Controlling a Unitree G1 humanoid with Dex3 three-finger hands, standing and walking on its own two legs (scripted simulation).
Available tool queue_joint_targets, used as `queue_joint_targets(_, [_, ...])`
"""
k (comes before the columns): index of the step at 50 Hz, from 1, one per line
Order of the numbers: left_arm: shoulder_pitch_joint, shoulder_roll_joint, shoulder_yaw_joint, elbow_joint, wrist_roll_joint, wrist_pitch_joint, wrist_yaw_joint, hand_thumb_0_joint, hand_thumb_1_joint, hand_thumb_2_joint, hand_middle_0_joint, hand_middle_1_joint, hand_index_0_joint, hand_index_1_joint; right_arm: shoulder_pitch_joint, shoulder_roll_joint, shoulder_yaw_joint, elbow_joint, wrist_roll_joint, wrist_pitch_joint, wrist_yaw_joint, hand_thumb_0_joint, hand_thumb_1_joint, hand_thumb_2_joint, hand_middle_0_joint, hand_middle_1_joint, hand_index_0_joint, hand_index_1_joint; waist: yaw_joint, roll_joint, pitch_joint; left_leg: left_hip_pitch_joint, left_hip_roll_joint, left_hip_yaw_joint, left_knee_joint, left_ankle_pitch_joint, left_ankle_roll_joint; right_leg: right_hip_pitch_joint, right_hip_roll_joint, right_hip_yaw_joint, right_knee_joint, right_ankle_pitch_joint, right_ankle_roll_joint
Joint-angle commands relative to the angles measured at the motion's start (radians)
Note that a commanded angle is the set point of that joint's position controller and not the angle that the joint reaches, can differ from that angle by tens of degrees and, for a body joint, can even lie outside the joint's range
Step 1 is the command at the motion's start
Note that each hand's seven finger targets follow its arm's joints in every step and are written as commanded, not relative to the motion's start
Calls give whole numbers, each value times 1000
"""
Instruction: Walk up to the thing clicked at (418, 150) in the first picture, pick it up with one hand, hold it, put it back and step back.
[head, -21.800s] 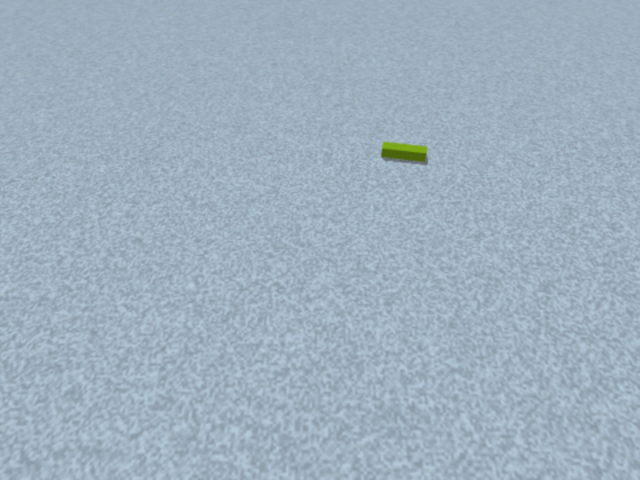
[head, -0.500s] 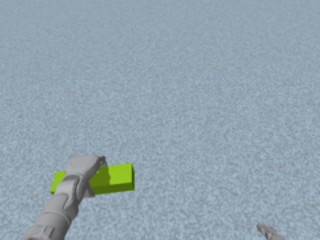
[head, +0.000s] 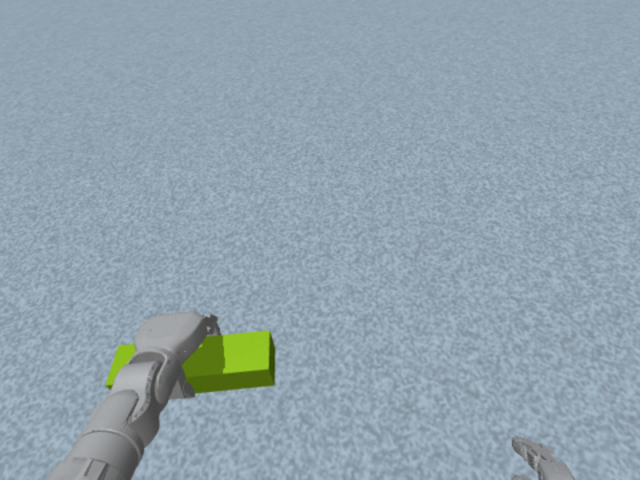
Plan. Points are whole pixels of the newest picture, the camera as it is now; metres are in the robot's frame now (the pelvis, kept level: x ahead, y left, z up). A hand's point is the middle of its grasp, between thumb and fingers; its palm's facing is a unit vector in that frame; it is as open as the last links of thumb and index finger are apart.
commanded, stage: hold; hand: left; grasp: from above
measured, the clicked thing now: (196, 365) +0.31 +0.21 -0.07
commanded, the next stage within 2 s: crouch in 0.82 s
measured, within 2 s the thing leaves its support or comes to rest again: neither
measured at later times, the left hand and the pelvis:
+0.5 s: hand (179, 377) +0.28 +0.22 -0.04, palm faces -0.45 -0.05 -0.89, open 9.4 cm; pelvis -0.01 +0.00 +0.00, yaw +0 degrees
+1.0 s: hand (177, 371) +0.29 +0.22 -0.04, palm faces -0.44 -0.05 -0.90, open 9.5 cm; pelvis -0.01 +0.00 +0.00, yaw +0 degrees
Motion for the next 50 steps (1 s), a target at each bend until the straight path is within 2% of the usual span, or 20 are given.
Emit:
queue_joint_targets(1, [-344,205,97,-208,1,4,35,0,559,826,-911,-762,-927,-746,-71,-133,-41,-136,3,-35,-11,0,-897,-900,199,300,199,300,2,-26,-238,174,-33,-8,-67,195,15,25,44,-13,-89,205,-26])
queue_joint_targets(7, [-310,197,91,-225,-2,6,13,0,549,827,-910,-745,-921,-735,-87,-129,-36,-145,6,-32,-12,0,-895,-900,199,300,199,300,6,-19,-218,184,-33,-7,-86,171,13,31,43,-12,-105,175,-29])
queue_joint_targets(8, [-353,202,87,-251,-4,2,11,0,531,814,-890,-743,-904,-730,-86,-130,-34,-144,5,-33,-13,0,-895,-899,200,300,199,300,-1,-15,-226,189,-28,-11,-89,168,12,25,47,-14,-102,171,-31])
queue_joint_targets(9, [-363,224,106,-229,0,3,12,0,520,808,-875,-764,-894,-745,-87,-131,-33,-140,5,-33,-16,0,-896,-899,199,300,199,300,6,-16,-217,183,-26,-13,-95,160,11,21,49,-17,-105,160,-32])
queue_joint_targets(13, [-283,208,108,-197,-12,1,5,0,535,797,-873,-774,-897,-750,-101,-125,-29,-156,8,-33,-16,0,-894,-899,199,300,199,300,16,-43,-187,163,-33,-8,-100,129,17,25,42,-13,-123,130,-28])
queue_joint_targets(15, [-333,194,81,-241,-11,-8,-2,0,551,818,-889,-789,-912,-766,-101,-123,-28,-156,8,-35,-18,0,-897,-900,199,300,199,300,7,-31,-199,176,-33,-7,-100,134,16,18,42,-11,-122,136,-28])
queue_joint_targets(17, [-306,217,111,-241,-13,-12,2,0,558,829,-911,-769,-927,-753,-106,-124,-29,-156,8,-36,-19,0,-898,-901,199,300,199,300,17,-31,-201,181,-36,-8,-102,124,15,27,40,-10,-126,122,-29])
queue_joint_targets(20, [-337,210,97,-268,-8,-17,10,0,571,825,-913,-785,-935,-764,-111,-120,-24,-156,8,-37,-21,0,-899,-901,199,300,199,300,5,-29,-208,192,-33,-10,-104,132,14,18,43,-12,-121,130,-29])
queue_joint_targets(22, [-335,239,132,-250,-2,-16,24,0,544,824,-903,-765,-919,-749,-107,-121,-26,-148,8,-36,-23,0,-898,-901,199,300,199,300,14,-22,-214,193,-32,-9,-105,128,13,25,43,-13,-122,125,-30])
queue_joint_targets(24, [-359,200,91,-259,-4,-11,32,0,563,861,-913,-790,-930,-774,-105,-121,-25,-145,6,-37,-22,0,-898,-900,199,300,199,300,-1,-24,-225,207,-33,-8,-101,139,12,18,42,-11,-121,140,-29])
queue_joint_targets(28, [-323,206,99,-229,-4,0,32,0,555,872,-915,-785,-928,-773,-106,-124,-31,-138,9,-38,-21,0,-898,-901,199,300,199,300,13,-27,-224,205,-31,-10,-104,161,11,33,42,-17,-119,157,-30])
queue_joint_targets(30, [-328,196,81,-236,-2,3,22,0,558,870,-933,-768,-940,-763,-114,-120,-28,-140,9,-37,-21,0,-901,-902,199,300,199,300,14,-35,-221,206,-33,-9,-103,170,13,34,41,-18,-122,168,-28])
queue_joint_targets(36, [-293,203,95,-198,-7,-4,10,0,546,870,-918,-772,-926,-765,-105,-123,-28,-142,9,-33,-21,0,-901,-902,199,300,199,300,10,-43,-187,183,-34,-11,-109,147,13,30,41,-16,-130,145,-30])
queue_joint_targets(40, [-306,215,110,-227,3,-10,25,0,563,875,-942,-764,-946,-761,-114,-118,-26,-146,7,-32,-20,0,-904,-903,199,300,199,300,17,-17,-201,191,-37,-10,-108,151,10,32,39,-16,-126,145,-32])
queue_joint_targets(41, [-351,205,95,-250,3,-13,28,0,548,873,-928,-760,-933,-757,-102,-122,-29,-145,7,-33,-19,0,-904,-903,199,300,199,300,4,-9,-226,205,-33,-11,-104,157,9,29,41,-14,-121,155,-33])
queue_joint_targets(43, [-354,233,121,-234,7,-11,40,0,549,870,-920,-778,-930,-770,-99,-122,-30,-138,5,-33,-20,0,-903,-903,199,300,199,300,12,-12,-227,200,-33,-11,-101,170,9,37,42,-17,-119,165,-32])
queue_joint_targets(45, [-354,198,94,-245,5,-8,44,0,550,900,-921,-799,-930,-791,-95,-119,-31,-140,7,-33,-18,0,-902,-903,199,300,199,300,10,3,-237,213,-32,-9,-104,179,6,36,43,-17,-116,173,-35])
queue_joint_targets(46, [-317,206,108,-216,6,-2,44,0,607,820,-924,-848,-969,-803,-99,-121,-33,-137,6,-32,-19,0,-921,-914,200,301,200,301,15,-16,-229,208,-32,-10,-101,183,8,36,43,-20,-120,174,-33])
queue_joint_targets(47, [-320,188,91,-241,0,0,42,0,527,756,-844,-795,-889,-753,-96,-124,-35,-138,10,-33,-18,0,-880,-897,200,301,201,301,11,-21,-244,219,-31,-10,-100,199,8,41,44,-19,-114,190,-33])
queue_joint_targets(50, [-278,187,93,-196,1,3,43,0,594,830,-932,-795,-956,-773,-96,-120,-33,-133,8,-32,-18,0,-890,-900,200,300,200,300,17,-62,-203,183,-34,-11,-97,193,12,44,42,-23,-122,187,-29])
